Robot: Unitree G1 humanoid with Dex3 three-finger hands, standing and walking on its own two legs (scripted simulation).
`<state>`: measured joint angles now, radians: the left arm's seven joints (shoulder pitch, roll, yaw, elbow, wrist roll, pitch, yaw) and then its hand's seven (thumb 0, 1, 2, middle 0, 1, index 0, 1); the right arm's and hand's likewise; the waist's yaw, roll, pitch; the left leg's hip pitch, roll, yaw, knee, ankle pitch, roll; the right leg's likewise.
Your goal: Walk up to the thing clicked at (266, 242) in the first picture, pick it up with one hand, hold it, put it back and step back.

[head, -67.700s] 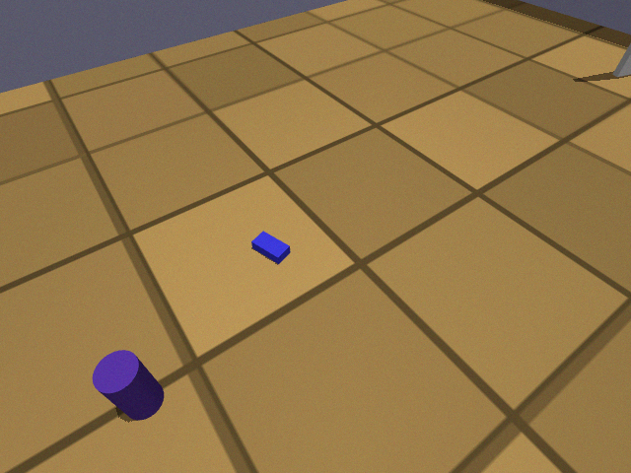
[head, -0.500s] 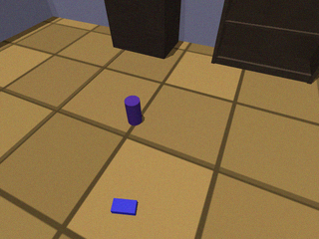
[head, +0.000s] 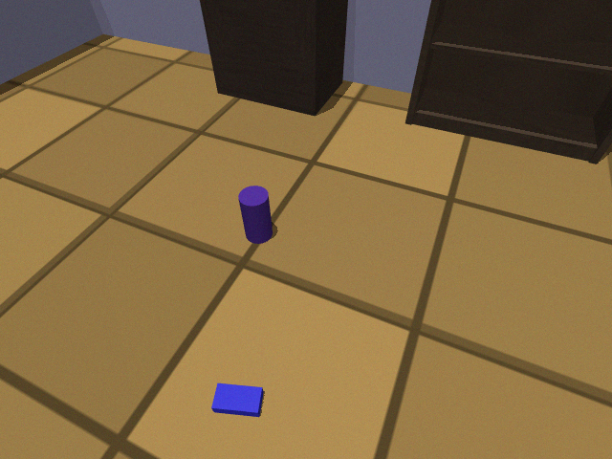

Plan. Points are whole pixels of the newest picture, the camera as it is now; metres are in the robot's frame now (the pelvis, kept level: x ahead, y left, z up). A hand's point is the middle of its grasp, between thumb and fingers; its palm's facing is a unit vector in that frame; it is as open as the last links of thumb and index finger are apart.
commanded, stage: stand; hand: left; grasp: from above
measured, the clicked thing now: (238, 399) +0.44 +0.25 -0.76
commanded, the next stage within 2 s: step back in 0.18 s
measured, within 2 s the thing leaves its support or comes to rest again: neither
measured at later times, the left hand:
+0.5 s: hand out of the picture +0.09 +0.32 -0.19, palm faces +0.01 -0.93 -0.38, open 7.4 cm
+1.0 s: hand out of the picture +0.00 +0.32 -0.16, palm faces -0.05 -0.92 -0.40, open 7.4 cm
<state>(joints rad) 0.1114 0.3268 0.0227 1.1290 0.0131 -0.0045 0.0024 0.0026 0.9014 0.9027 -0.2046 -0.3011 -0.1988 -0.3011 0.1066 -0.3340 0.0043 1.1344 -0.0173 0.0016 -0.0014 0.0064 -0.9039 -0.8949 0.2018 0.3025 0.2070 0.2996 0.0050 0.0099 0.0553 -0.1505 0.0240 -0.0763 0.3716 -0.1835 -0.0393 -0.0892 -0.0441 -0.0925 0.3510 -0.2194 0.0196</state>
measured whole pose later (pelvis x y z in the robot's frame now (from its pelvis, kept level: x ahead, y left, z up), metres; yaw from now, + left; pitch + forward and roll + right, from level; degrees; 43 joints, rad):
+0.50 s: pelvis -0.04 +0.05 -0.03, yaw +1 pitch -1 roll -1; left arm 0.02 0.40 0.08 0.94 0.00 0.05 0.03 0.00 0.90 0.90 -0.21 -0.30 -0.20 -0.30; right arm 0.13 -0.39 -0.06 0.98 -0.02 0.04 0.01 0.00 -0.91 -0.90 0.20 0.30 0.21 0.30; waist -0.02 -0.04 0.20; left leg -0.31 -0.04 -0.02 0.70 -0.38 0.04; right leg -0.38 -0.07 0.04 0.81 -0.45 0.00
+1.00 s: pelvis -0.11 +0.06 -0.02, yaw -4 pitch -2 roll +1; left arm 0.15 0.34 0.07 0.86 0.02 0.02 0.01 0.00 0.90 0.90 -0.21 -0.30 -0.20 -0.30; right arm 0.09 -0.36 -0.04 0.89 0.00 0.06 -0.01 0.01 -0.90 -0.89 0.20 0.30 0.21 0.30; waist 0.01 0.00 0.19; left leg -0.43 -0.12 -0.09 1.07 -0.53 0.01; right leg -0.29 0.01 0.05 0.62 -0.29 -0.03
